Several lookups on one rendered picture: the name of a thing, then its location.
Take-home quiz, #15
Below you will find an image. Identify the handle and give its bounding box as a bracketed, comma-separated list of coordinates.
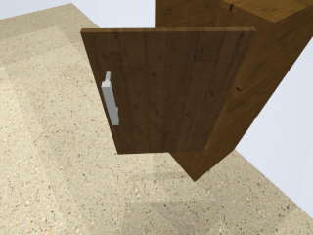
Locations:
[101, 71, 119, 125]

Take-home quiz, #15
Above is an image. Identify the cupboard door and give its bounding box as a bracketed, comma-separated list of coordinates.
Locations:
[80, 26, 257, 155]

